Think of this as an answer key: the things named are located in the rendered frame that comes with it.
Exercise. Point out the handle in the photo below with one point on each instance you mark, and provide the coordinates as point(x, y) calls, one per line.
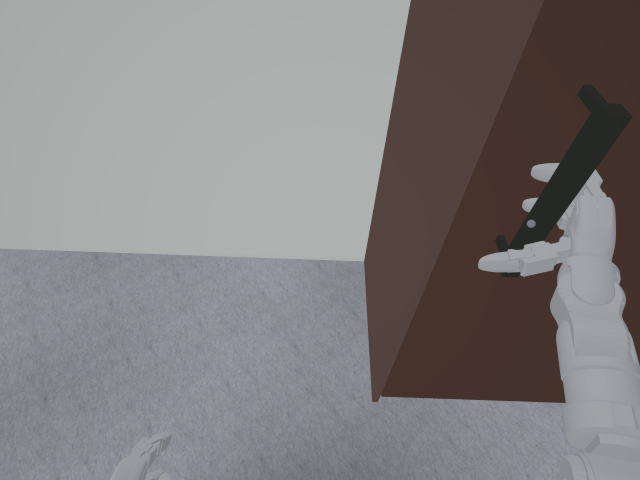
point(600, 131)

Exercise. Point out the robot right forearm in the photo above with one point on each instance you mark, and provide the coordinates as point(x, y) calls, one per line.
point(598, 362)

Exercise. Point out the wardrobe door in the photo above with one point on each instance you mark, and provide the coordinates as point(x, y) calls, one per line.
point(476, 335)

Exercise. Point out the robot left hand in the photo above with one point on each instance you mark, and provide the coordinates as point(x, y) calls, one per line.
point(142, 456)

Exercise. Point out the robot right hand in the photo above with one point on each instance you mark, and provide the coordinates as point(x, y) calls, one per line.
point(589, 221)

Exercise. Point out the robot right upper arm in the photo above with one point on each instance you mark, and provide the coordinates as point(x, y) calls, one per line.
point(585, 466)

